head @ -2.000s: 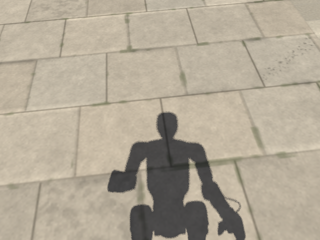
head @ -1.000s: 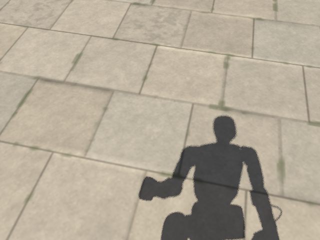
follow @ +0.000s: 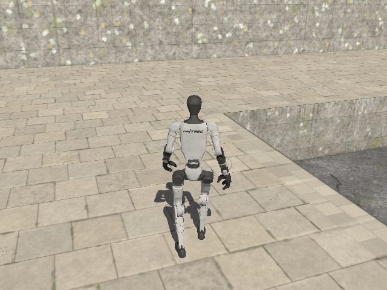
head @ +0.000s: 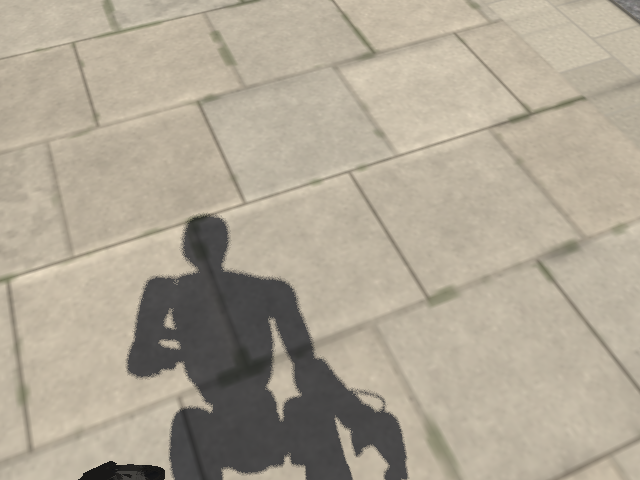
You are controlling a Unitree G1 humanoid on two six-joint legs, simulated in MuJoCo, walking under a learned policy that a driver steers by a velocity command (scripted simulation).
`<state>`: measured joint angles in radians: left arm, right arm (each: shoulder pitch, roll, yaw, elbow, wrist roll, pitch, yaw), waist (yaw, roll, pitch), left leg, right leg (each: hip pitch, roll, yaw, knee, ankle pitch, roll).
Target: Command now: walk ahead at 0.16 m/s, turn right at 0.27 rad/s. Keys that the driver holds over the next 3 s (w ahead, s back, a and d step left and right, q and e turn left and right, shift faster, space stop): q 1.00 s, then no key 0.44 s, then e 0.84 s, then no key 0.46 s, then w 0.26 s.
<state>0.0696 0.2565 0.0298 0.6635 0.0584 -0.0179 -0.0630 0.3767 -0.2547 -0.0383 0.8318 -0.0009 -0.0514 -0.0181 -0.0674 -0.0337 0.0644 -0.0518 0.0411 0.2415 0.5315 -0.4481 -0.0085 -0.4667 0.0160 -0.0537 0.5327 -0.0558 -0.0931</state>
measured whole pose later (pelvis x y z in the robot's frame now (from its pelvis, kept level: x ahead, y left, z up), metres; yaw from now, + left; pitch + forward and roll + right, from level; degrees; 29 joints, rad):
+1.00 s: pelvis +0.03 +0.00 +0.01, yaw +29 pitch +1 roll +0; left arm 0.14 0.27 0.03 0.71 0.01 0.02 0.04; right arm 0.25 -0.31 -0.09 0.74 -0.01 0.06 0.01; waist -0.03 0.03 0.05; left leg -0.30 -0.15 -0.23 0.53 -0.24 0.03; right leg -0.26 0.05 0.05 0.49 -0.27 -0.01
